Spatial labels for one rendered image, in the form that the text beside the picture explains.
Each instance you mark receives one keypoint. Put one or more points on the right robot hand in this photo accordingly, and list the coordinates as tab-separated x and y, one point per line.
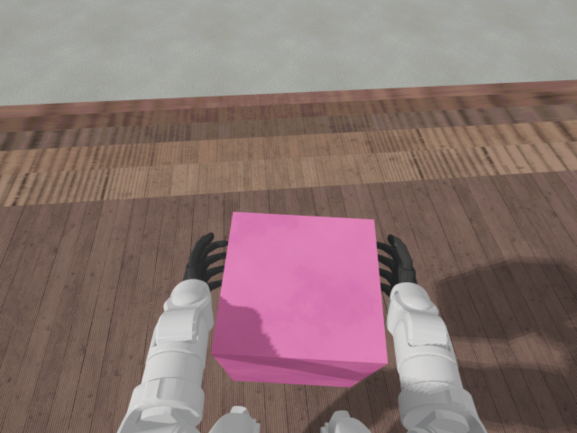
401	266

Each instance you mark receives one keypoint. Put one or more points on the right robot forearm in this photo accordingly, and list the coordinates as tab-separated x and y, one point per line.
432	393

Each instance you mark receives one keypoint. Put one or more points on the carton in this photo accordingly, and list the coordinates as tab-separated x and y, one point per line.
300	301

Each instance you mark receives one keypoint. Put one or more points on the left robot forearm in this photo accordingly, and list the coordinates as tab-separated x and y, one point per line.
170	392

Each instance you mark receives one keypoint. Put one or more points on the left robot hand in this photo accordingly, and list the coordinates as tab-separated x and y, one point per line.
199	261

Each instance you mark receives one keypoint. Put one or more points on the left robot shin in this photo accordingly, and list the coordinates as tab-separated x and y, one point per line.
239	409

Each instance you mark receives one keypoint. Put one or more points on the left robot thigh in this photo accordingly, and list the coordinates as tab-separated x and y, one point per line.
236	423

